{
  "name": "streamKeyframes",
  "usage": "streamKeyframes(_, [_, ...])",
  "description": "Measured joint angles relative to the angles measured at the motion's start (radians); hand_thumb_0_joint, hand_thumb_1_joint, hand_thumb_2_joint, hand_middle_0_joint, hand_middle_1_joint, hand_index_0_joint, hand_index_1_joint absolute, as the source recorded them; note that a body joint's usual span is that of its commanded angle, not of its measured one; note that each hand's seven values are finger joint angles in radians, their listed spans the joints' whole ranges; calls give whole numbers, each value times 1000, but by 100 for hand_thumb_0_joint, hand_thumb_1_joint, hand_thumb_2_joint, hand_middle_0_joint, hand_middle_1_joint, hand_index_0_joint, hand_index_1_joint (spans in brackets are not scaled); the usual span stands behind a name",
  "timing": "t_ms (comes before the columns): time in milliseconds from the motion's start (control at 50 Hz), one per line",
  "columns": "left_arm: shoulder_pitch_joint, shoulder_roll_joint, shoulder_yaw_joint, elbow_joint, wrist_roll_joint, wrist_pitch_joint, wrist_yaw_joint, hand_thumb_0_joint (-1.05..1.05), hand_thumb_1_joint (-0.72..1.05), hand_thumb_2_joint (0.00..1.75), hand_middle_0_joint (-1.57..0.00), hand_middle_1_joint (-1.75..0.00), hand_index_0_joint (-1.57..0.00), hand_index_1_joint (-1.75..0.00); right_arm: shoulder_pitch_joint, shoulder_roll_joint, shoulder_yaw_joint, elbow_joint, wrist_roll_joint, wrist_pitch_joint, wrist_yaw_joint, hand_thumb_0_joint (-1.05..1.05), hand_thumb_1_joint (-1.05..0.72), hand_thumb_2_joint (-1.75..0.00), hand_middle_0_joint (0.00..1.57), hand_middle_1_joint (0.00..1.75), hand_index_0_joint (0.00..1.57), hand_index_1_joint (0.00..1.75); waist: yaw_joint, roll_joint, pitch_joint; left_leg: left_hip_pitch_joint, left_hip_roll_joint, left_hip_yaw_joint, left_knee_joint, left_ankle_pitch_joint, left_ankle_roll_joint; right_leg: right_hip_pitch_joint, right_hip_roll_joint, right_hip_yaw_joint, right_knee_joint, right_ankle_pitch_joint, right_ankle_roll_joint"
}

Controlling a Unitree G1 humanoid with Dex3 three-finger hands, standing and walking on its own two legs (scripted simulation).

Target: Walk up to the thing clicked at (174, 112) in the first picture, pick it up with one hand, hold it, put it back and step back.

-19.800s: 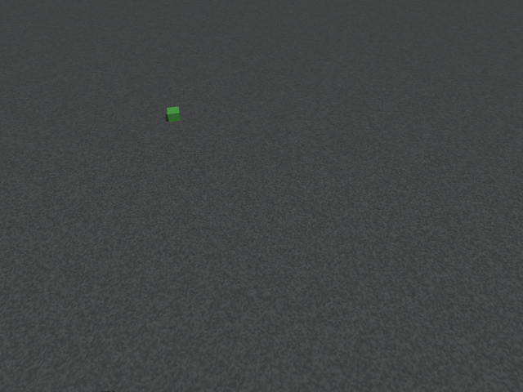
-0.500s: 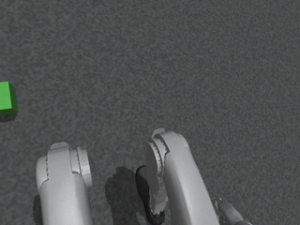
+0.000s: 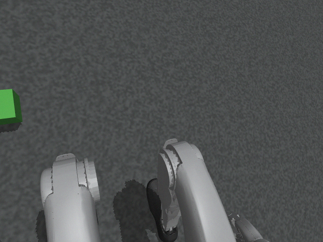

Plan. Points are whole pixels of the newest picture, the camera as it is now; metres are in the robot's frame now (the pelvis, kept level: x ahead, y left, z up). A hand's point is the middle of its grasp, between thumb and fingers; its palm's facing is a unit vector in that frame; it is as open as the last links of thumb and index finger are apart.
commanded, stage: rise first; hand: left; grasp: from above
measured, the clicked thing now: out of the picture +0.46 +0.37 -0.29
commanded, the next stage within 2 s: approach in 1.64 s
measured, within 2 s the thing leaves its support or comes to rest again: neither
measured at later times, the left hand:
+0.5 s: hand out of the picture +0.41 +0.40 -0.16, palm faces -0.45 -0.12 -0.88, open 12.6 cm
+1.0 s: hand out of the picture +0.41 +0.40 -0.17, palm faces -0.46 -0.12 -0.88, open 12.4 cm
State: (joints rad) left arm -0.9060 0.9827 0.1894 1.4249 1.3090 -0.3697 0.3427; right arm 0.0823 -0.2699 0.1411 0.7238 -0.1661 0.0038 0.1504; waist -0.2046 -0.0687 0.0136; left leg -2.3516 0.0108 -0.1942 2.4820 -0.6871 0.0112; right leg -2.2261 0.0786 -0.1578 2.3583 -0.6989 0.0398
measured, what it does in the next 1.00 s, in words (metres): stands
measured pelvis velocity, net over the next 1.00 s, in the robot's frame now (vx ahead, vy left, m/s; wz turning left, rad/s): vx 0.00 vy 0.00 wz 0.00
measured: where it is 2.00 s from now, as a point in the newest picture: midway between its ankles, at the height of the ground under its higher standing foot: (128, 231)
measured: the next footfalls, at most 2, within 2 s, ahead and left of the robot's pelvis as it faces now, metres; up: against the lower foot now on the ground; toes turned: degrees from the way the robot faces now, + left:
none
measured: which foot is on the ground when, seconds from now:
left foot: down 0.00-1.00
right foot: down 0.00-1.00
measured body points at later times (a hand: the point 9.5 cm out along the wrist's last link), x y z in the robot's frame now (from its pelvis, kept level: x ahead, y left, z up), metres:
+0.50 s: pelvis +0.00 +0.00 +0.00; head +0.23 +0.12 +0.37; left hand +0.43 +0.40 -0.11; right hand +0.09 -0.26 -0.09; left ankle +0.07 +0.12 -0.28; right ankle +0.10 -0.12 -0.28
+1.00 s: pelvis +0.00 +0.00 +0.00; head +0.23 +0.12 +0.36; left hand +0.43 +0.41 -0.12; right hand +0.09 -0.26 -0.09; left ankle +0.07 +0.12 -0.28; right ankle +0.10 -0.12 -0.28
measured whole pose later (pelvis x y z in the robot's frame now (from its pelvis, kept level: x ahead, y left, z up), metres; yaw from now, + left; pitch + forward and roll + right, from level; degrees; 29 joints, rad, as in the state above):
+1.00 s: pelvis +0.00 +0.00 +0.00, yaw +0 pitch +31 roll -12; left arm -0.91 1.00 0.18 1.41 1.30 -0.39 0.31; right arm 0.09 -0.27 0.16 0.70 -0.16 0.01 0.15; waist -0.21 -0.07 0.02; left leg -2.35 0.01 -0.19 2.47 -0.68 0.01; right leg -2.22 0.08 -0.16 2.35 -0.69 0.04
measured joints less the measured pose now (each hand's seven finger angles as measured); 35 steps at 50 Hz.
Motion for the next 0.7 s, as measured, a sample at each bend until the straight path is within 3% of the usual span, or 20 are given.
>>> streamKeyframes(320, [7,-3,-1,-32,-6,-6,-34,0,-27,80,-33,-78,-33,-78,9,-4,4,-15,5,8,1,0,-90,-90,20,30,21,29,-1,2,2,5,-5,0,-6,8,0,9,-4,-1,-6,4,-2])
streamKeyframes(580, [-26,17,-17,19,3,-18,-22,0,-27,80,-33,-77,-33,-78,1,-4,19,-15,2,5,-7,0,-90,-89,20,30,21,29,-10,-2,4,5,-2,0,-8,12,1,6,-1,0,-8,11,0])
streamKeyframes(700, [-27,26,-3,13,14,-22,-17,0,-27,80,-34,-76,-34,-77,8,-5,24,-20,0,2,-8,0,-90,-89,20,30,21,29,-17,-8,9,1,-5,-5,0,11,-2,4,-2,-5,-3,9,-2])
